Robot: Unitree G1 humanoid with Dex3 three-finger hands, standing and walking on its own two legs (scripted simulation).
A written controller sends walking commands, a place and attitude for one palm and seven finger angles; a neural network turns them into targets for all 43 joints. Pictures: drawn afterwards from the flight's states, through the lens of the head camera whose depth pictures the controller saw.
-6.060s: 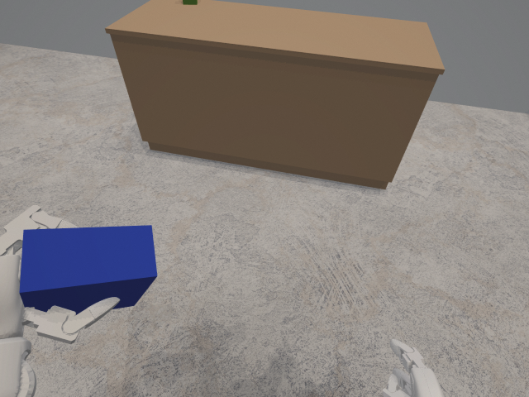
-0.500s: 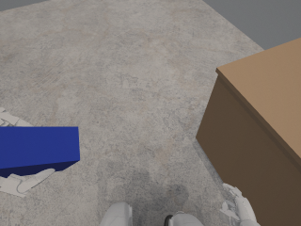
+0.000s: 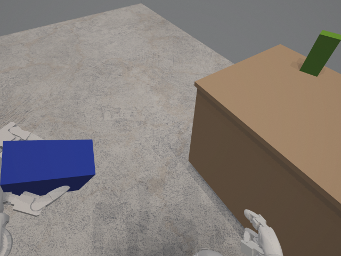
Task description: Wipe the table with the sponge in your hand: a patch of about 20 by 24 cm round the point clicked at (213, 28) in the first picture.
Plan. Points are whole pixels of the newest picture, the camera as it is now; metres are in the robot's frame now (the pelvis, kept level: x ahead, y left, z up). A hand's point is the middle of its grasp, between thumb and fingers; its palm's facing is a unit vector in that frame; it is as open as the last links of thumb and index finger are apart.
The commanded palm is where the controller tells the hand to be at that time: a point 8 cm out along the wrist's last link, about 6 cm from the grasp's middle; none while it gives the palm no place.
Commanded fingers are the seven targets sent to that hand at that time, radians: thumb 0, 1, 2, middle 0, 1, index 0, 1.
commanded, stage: turn to face it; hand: left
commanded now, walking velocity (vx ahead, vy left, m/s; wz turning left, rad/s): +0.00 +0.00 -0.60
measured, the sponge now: (61, 169) +0.22 +0.22 +0.15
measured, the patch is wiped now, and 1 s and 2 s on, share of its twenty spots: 0.00 0.00 0.00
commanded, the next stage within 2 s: none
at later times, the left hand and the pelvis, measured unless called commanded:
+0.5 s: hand (113, 175) +0.21 +0.12 +0.18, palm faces +0.14 -0.88 -0.46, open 10.1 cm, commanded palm +0.17 +0.17 +0.18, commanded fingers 0.00 0.10 1.30 -1.20 -1.60 -1.20 -1.60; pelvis -0.06 -0.05 +0.00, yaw -17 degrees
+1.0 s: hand (218, 219) +0.16 -0.04 +0.18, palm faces -0.19 -0.82 -0.53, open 10.1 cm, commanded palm +0.14 +0.04 +0.18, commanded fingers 0.00 0.10 1.30 -1.20 -1.60 -1.20 -1.60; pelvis -0.15 -0.10 +0.00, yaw -35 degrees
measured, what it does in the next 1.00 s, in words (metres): walks backwards, turning right: right foot, then left foot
